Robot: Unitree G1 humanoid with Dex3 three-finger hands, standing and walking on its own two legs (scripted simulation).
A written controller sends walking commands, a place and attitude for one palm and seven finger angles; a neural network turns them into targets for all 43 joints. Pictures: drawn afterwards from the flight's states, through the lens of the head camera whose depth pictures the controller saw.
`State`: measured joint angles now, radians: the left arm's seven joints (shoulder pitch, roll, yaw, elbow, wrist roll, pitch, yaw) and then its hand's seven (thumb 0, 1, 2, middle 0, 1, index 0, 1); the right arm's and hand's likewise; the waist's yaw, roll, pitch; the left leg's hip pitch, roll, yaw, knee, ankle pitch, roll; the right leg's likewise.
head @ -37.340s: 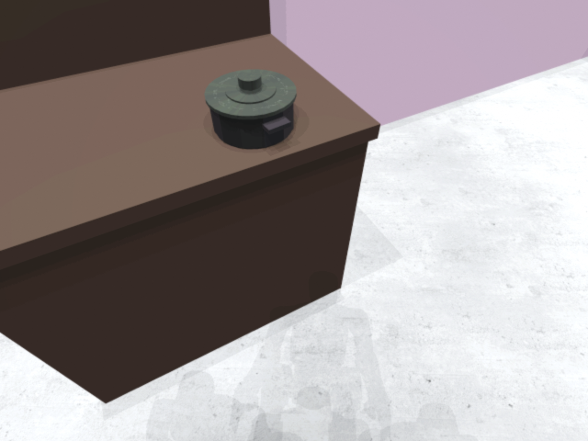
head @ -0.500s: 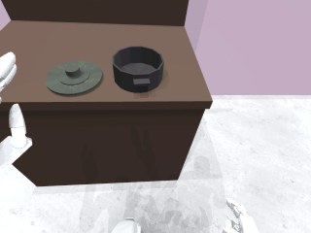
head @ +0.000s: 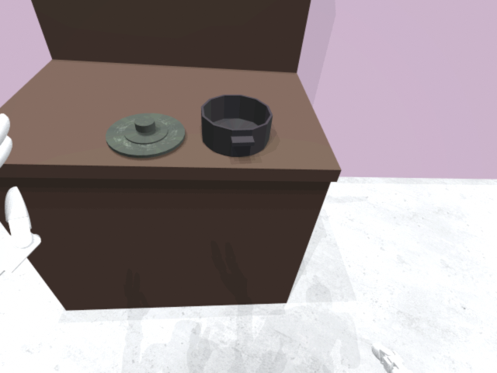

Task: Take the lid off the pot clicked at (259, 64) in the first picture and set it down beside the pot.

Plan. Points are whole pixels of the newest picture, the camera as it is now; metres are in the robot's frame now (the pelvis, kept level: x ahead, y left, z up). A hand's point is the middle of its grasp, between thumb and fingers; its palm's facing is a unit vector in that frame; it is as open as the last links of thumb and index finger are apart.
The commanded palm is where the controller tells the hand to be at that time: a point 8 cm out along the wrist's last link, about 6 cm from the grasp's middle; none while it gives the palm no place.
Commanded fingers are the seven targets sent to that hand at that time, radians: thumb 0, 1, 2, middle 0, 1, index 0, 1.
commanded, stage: stop stepping back and stand still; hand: left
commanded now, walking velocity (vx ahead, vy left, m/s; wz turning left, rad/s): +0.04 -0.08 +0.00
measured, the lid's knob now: (145, 124) +0.65 +0.31 +0.06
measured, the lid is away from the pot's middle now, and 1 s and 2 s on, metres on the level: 0.23 0.23 0.23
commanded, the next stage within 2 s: let the arm hang, fingers relaxed in 0.18 s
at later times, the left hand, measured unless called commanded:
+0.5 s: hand (124, 365) +0.17 +0.22 -0.13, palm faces +0.14 -0.95 -0.27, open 7.4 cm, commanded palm none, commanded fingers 0.00 0.90 0.90 -0.20 -0.30 -0.20 -0.30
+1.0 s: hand out of the picture +0.03 +0.17 -0.17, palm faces +0.09 -0.98 -0.20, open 7.3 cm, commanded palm none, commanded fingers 0.00 0.90 0.90 -0.20 -0.30 -0.20 -0.30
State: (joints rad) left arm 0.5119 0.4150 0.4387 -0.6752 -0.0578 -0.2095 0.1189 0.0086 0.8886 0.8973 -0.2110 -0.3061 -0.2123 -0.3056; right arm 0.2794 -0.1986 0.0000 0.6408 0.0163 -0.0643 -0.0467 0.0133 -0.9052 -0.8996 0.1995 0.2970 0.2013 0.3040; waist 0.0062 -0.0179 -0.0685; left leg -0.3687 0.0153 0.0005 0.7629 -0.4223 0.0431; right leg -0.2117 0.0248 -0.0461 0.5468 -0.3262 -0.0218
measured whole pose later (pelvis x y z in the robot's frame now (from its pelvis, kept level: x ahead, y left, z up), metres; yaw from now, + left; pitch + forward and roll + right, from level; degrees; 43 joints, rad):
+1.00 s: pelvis +0.05 +0.00 +0.01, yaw +4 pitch +0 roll -1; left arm 0.28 0.14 0.00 1.11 0.01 0.02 0.05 0.00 0.92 0.90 -0.20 -0.30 -0.20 -0.30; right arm 0.30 -0.12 -0.02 1.07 -0.01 0.02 -0.05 0.02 -0.93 -0.90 0.20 0.30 0.20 0.30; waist -0.01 0.02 0.07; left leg -0.22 -0.02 0.00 0.51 -0.29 0.03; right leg -0.12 0.02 -0.06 0.44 -0.32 -0.02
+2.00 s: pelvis +0.06 -0.02 +0.01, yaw +2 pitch -1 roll +0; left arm 0.26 0.13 0.02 1.12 0.01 0.01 0.05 0.01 0.93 0.90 -0.20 -0.30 -0.20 -0.30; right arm 0.29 -0.12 -0.03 1.10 0.00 0.01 -0.06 0.01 -0.92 -0.90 0.19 0.30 0.20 0.30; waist -0.01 0.01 0.07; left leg -0.16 0.01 0.02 0.46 -0.29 0.01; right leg -0.08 0.04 -0.03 0.41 -0.32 -0.05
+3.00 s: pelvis +0.05 -0.02 +0.01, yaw +2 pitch -1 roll +0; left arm 0.28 0.11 0.02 1.13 0.01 0.00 0.05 0.01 0.93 0.90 -0.20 -0.30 -0.20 -0.30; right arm 0.30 -0.11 -0.03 1.12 0.00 0.01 -0.06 0.00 -0.92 -0.90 0.19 0.30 0.20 0.30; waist -0.01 0.01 0.07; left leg -0.16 0.01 0.03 0.45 -0.27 0.00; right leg -0.09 0.05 -0.02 0.41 -0.30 -0.05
